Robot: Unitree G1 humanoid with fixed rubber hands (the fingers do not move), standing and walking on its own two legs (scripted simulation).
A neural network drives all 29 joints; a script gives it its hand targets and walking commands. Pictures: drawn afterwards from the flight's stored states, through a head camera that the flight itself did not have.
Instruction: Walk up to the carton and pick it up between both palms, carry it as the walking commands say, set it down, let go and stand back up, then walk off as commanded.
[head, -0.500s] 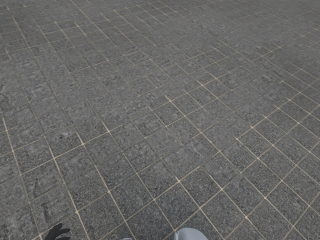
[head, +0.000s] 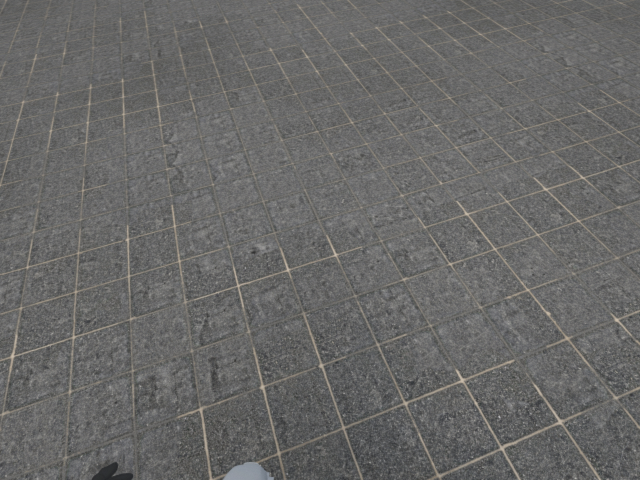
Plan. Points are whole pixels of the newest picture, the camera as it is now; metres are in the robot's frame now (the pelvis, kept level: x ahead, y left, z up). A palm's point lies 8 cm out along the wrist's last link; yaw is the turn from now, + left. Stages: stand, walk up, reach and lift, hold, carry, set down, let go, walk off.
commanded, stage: walk off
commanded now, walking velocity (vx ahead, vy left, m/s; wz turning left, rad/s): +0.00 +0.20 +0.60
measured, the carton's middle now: out of the picture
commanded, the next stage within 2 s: stand in 1.84 s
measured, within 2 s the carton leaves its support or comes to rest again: neither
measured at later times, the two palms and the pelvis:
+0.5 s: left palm out of the picture +0.02 +0.40 -0.12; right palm out of the picture +0.10 -0.15 -0.14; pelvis -0.03 +0.10 -0.02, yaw +15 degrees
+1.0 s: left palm out of the picture -0.14 +0.49 -0.14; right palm out of the picture +0.12 -0.01 -0.13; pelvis -0.09 +0.20 -0.03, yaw +33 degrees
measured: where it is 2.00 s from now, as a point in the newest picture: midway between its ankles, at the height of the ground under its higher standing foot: outside the picture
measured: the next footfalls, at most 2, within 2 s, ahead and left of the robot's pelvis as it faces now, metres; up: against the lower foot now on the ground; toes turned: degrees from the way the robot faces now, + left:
left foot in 0.12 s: +0.07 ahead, +0.20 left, +0.00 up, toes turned +5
right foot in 0.48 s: +0.04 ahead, +0.03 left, +0.00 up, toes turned +10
